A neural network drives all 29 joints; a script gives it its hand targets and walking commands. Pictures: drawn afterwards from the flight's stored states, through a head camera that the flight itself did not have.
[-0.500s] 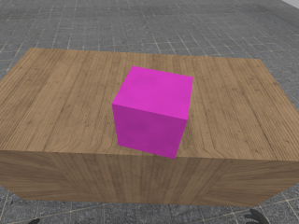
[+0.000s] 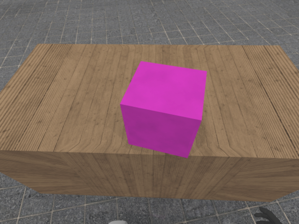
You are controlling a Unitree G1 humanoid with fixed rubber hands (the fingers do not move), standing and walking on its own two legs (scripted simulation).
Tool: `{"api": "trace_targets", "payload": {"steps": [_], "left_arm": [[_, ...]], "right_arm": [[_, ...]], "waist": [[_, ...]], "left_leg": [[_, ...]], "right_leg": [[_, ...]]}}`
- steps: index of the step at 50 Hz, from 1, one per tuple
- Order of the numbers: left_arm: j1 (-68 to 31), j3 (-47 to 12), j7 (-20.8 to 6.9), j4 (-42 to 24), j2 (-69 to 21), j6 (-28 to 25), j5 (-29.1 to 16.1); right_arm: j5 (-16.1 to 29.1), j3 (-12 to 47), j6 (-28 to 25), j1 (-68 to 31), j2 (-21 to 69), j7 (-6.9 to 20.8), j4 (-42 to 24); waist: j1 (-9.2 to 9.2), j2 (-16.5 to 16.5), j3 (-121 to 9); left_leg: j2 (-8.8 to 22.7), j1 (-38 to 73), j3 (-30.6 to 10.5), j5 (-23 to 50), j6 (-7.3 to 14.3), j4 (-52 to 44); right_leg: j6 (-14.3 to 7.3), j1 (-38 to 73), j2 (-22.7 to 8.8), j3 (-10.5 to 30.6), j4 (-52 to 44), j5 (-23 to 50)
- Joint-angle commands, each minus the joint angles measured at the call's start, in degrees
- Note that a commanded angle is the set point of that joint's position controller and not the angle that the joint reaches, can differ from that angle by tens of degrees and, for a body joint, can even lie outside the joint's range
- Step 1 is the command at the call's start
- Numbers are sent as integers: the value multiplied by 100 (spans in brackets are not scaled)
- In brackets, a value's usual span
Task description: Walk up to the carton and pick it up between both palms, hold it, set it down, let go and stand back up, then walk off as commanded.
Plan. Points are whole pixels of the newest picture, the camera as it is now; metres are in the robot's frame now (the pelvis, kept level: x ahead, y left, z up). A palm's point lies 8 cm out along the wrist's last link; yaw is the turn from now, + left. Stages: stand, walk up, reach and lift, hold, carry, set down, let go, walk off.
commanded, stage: walk up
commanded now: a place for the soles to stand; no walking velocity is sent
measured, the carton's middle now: (164, 110) +0.46 -0.05 -0.02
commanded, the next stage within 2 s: none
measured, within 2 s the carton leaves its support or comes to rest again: neither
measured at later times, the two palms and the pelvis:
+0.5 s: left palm out of the picture +0.11 +0.41 -0.09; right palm (246, 204) +0.18 -0.26 -0.07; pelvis +0.02 +0.08 -0.02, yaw +0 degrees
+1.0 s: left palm (1, 219) +0.15 +0.41 -0.08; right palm out of the picture +0.11 -0.25 -0.06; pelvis +0.00 +0.09 +0.00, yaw +0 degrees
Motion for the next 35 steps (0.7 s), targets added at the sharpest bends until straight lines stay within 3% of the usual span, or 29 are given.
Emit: {"api": "trace_targets", "payload": {"steps": [1, 3, 4, 5, 6, 7, 8, 9, 10, 12, 14, 15, 16, 17, 18, 19, 20, 21, 22, 23, 24, 25, 26, 27, 28, 30, 31, 33, 35], "left_arm": [[453, 325, 64, -568, 1373, 15, -27], [-187, 274, -55, -843, 1239, 71, -140], [-67, 216, -115, -997, 1082, 114, -182], [36, 116, -164, -1003, 745, 147, -226], [151, -10, -183, -1148, 518, 162, -263], [182, 56, -94, -1212, 778, 223, -279], [479, 177, -111, -1127, 932, 305, -292], [364, 203, -143, -1160, 1101, 313, -282], [490, 216, -190, -1037, 1110, 258, -304], [810, 185, -207, -882, 1040, 194, -279], [626, 196, -253, -922, 966, 216, -203], [498, 228, -298, -895, 903, 254, -140], [623, 196, -331, -923, 905, 275, -137], [650, 186, -352, -843, 755, 268, -173], [630, 190, -364, -855, 927, 282, -146], [566, 228, -379, -964, 917, 257, -93], [520, 240, -375, -955, 1139, 229, -95], [277, 292, -385, -980, 1385, 173, -103], [-355, 311, -420, -1238, 1590, 175, -117], [-787, 312, -476, -1373, 1530, 151, -193], [-864, 264, -515, -1504, 1336, 166, -174], [-1094, 263, -536, -1590, 1259, 176, -200], [-1014, 175, -561, -1481, 1135, 207, -207], [-861, 142, -563, -1400, 1092, 245, -243], [-604, 178, -548, -1327, 1090, 296, -284], [-365, 205, -529, -1306, 994, 259, -345], [-368, 182, -518, -1271, 964, 264, -323], [-362, 114, -524, -1339, 881, 252, -319], [-660, 122, -492, -1260, 1008, 310, -230]], "right_arm": [[80, -119, -79, -294, -513, 93, -724], [245, -158, -124, 275, -577, 77, -456], [210, -226, -177, 598, -697, -6, -370], [213, -261, -198, 638, -832, -65, -346], [120, -339, -202, 701, -1348, -135, -485], [158, -330, -177, 336, -1410, -182, -695], [214, -310, -184, 3, -1370, -206, -814], [207, -328, -155, -228, -1441, -205, -805], [206, -305, -165, -437, -1276, -208, -848], [309, -197, -206, -576, -1137, -250, -997], [295, -157, -229, -414, -1033, -247, -1100], [270, -121, -225, -497, -1072, -278, -1145], [268, -123, -224, -450, -1097, -283, -1132], [270, -114, -215, -576, -1014, -287, -1196], [317, -42, -201, -431, -1045, -300, -1236], [337, -54, -192, -405, -1051, -318, -1212], [365, -10, -179, -473, -972, -282, -1263], [440, 56, -193, -297, -736, -293, -1269], [451, 100, -197, 51, -697, -305, -1157], [461, 2, -140, 97, -736, -354, -1095], [398, -34, -117, 211, -933, -384, -997], [399, -46, -110, 306, -986, -408, -1008], [400, -29, -190, 374, -955, -383, -958], [390, 7, -280, 431, -920, -400, -1024], [389, 31, -383, 395, -864, -421, -1024], [265, -63, -506, 314, -1184, -460, -932], [269, -52, -518, 351, -1178, -454, -911], [323, -69, -519, 513, -1307, -434, -848], [422, 38, -531, 180, -1076, -362, -933]], "waist": [[254, -1445, -128], [-77, -1494, -266], [-307, -745, -778], [-347, -196, -826], [-473, 1100, -939], [-459, 861, -971], [-262, 1021, -542], [-247, 768, -45], [-112, 895, 14], [71, 497, -321], [-132, 530, -315], [-109, 530, 22], [-102, 927, -114], [11, 946, 71], [-52, 707, -39], [-1, 546, -12], [87, 347, 90], [32, -588, 9], [-253, -1005, 47], [-252, -1645, -52], [-196, -1384, -141], [-329, -1211, 0], [-256, -1331, 12], [-255, -1319, -117], [-189, -1063, -263], [-14, -520, -792], [65, -539, -948], [3, 92, -1206], [-18, 271, -862]], "left_leg": [[312, -286, 14, 528, 11, -757], [98, 747, 433, 1851, 25, -1926], [73, 1556, 455, 2656, 137, -2115], [405, 2074, 174, 2712, 217, -2063], [1376, 2377, -1342, 3024, 637, -2211], [1770, 1350, -2013, 870, 1127, -2731], [2023, 527, -2212, -863, 1460, -3089], [1748, -162, -1919, -968, 1340, -3198], [1413, 271, -1138, 50, 1154, -2836], [1297, 647, -814, 1962, 1010, -2265], [1463, 170, -971, 1564, 999, -2295], [1453, 4, -944, 1549, 985, -2315], [1524, 42, -1097, 1309, 981, -2257], [1473, -147, -748, 1625, 971, -2104], [1414, -43, -945, 1617, 924, -1948], [1342, -282, -697, 1829, 722, -1696], [1067, -388, -500, 1798, 504, -1280], [607, -98, -151, 1912, 146, -590], [14, 149, 282, 1097, -30, -191], [-122, 937, 119, -143, 122, 391], [-40, 1309, 78, -232, 187, 561], [-93, 1070, 98, -148, 274, 499], [-181, 791, 213, 29, 202, 154], [31, 486, 141, 527, 221, -603], [177, 465, 6, 1400, 202, -1756], [837, 1168, -553, 4244, 391, -1760], [1029, 1410, -794, 4550, 528, -1545], [1126, 1776, -606, 5066, 545, -1417], [1240, 920, -921, 3866, 663, -1764]], "right_leg": [[-1118, 409, -946, 453, 71, 2973], [-749, -175, -387, -244, 742, 2295], [-503, -423, -104, -399, 1354, 1212], [-353, -1062, 66, -475, 1761, 176], [-229, -1976, 637, -182, 2587, -1761], [-205, -1603, 505, 334, 3154, -2253], [-226, -1349, 249, 449, 3495, -2137], [-260, -1296, 176, 401, 3522, -2034], [-329, -1395, 86, 393, 3381, -1863], [-316, -1286, -25, 311, 2990, -1654], [-308, -917, 34, 115, 2446, -1576], [-315, -851, 130, 124, 2200, -1444], [-316, -790, 89, 120, 1946, -1257], [-311, -635, 135, -25, 1592, -883], [-335, -400, 153, -108, 895, -577], [-357, -184, 141, -130, 378, 124], [-395, -228, -120, 366, -2, 413], [-612, -638, -682, 1098, -462, 771], [-989, -1071, -1207, 1664, -704, 1195], [-1473, -2138, -1415, 1745, -587, 705], [-1448, -2411, -1293, 1462, -539, 273], [-1393, -2281, -1101, 1176, -398, 576], [-1264, -1771, -864, 730, -270, 879], [-1081, -1033, -680, 494, 94, 1700], [-845, -390, -453, 383, 535, 2003], [-483, -144, -269, 278, 1117, 2251], [-410, -346, -206, 205, 1145, 1972], [-451, -475, -88, 220, 896, 1487], [-348, -98, -116, 335, 605, 1191]]}}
